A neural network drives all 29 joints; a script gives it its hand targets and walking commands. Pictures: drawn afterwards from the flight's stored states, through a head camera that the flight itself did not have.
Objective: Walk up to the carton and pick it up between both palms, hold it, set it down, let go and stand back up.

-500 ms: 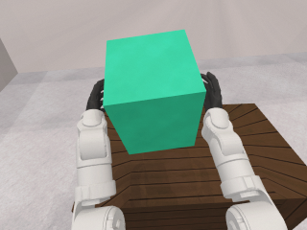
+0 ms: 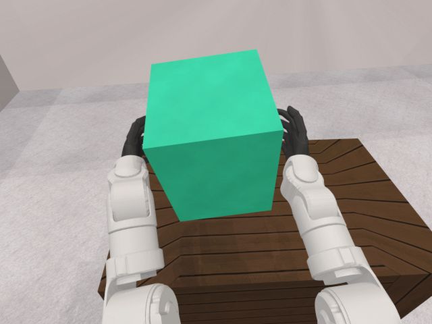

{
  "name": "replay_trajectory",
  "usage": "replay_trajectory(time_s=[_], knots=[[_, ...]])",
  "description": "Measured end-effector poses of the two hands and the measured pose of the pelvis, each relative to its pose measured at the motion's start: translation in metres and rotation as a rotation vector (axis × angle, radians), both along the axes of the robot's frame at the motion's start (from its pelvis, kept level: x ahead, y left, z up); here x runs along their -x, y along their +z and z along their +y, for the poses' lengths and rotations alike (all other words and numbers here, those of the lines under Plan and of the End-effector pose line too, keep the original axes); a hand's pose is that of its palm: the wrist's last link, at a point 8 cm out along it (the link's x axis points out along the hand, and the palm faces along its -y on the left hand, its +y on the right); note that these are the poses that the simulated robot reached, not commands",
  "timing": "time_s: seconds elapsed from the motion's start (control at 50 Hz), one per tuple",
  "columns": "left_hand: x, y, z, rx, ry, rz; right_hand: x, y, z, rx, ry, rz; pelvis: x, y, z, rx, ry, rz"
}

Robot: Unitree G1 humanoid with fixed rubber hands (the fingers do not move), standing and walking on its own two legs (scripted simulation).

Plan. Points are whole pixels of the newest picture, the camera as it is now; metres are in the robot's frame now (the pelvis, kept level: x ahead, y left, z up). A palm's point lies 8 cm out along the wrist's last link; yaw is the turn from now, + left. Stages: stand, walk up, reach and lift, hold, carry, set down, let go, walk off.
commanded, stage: hold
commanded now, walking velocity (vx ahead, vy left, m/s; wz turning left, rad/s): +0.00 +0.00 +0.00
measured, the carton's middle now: (215, 142) +0.42 -0.01 +0.16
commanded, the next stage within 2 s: none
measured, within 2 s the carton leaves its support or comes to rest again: neither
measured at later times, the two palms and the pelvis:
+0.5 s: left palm (138, 171) +0.35 +0.14 +0.16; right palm (296, 163) +0.34 -0.15 +0.17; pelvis -0.01 +0.00 +0.00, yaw +0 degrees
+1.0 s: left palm (136, 161) +0.35 +0.14 +0.18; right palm (295, 152) +0.34 -0.14 +0.19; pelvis +0.00 +0.00 +0.00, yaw +0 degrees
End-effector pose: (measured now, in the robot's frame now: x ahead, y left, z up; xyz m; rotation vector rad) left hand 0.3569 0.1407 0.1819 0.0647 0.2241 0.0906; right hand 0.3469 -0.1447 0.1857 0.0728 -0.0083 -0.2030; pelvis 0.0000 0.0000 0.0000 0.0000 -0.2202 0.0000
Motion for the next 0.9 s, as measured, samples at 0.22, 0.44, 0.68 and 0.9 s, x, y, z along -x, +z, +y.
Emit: replay_trajectory(time_s=[0.22,0.44,0.68,0.9], knots=[[0.010,0.011,0.000,-0.067,0.014,-0.059,0.006,0.015,0.002,0.030,-0.010,-0.058,0.002,0.000,0.002,0.002,0.000,-0.008],[0.014,-0.017,-0.003,-0.013,-0.025,0.056,0.011,-0.015,-0.004,-0.019,0.001,0.051,0.010,-0.001,0.001,0.001,0.000,-0.021],[0.003,0.013,-0.008,-0.055,0.014,-0.067,0.000,0.014,-0.005,-0.005,-0.018,-0.074,-0.002,0.000,0.001,0.001,0.000,0.014],[0.004,-0.019,0.001,0.003,-0.008,0.042,0.001,-0.011,0.002,0.005,-0.010,0.033,0.004,0.000,0.001,0.001,0.000,-0.010]])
